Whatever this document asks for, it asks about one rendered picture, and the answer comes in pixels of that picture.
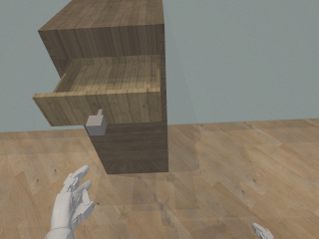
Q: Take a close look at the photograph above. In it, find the robot left forearm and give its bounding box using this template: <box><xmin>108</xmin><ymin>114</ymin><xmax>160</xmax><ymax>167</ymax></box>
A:
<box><xmin>45</xmin><ymin>227</ymin><xmax>75</xmax><ymax>239</ymax></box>

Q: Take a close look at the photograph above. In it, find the handle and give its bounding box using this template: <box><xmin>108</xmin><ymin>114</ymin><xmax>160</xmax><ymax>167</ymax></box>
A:
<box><xmin>86</xmin><ymin>109</ymin><xmax>107</xmax><ymax>136</ymax></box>

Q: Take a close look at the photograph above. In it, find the cabinet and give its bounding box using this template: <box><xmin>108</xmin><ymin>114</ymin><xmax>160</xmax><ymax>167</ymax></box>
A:
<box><xmin>38</xmin><ymin>0</ymin><xmax>168</xmax><ymax>174</ymax></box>

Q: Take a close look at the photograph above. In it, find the drawer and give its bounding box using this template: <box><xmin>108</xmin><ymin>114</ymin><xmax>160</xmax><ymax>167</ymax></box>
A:
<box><xmin>32</xmin><ymin>54</ymin><xmax>161</xmax><ymax>126</ymax></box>

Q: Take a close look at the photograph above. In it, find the robot left hand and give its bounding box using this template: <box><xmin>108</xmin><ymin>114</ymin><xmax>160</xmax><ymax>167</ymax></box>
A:
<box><xmin>50</xmin><ymin>164</ymin><xmax>95</xmax><ymax>232</ymax></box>

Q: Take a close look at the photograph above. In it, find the robot right hand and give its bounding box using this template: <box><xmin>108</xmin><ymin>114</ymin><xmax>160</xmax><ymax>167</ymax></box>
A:
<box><xmin>251</xmin><ymin>222</ymin><xmax>274</xmax><ymax>239</ymax></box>

